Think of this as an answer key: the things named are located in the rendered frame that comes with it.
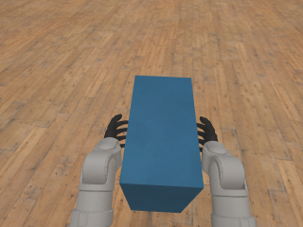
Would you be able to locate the right robot hand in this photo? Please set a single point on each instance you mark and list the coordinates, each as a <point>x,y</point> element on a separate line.
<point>208,132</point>

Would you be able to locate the right robot forearm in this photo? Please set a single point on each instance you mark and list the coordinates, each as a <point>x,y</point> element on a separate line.
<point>228,187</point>

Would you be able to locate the left robot forearm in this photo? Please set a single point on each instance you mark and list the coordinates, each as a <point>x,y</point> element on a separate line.
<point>97,183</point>

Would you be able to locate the carton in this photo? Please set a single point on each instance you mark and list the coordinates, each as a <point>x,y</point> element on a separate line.
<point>161,168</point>

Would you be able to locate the left robot hand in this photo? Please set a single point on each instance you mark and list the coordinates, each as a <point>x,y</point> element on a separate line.
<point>112,130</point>

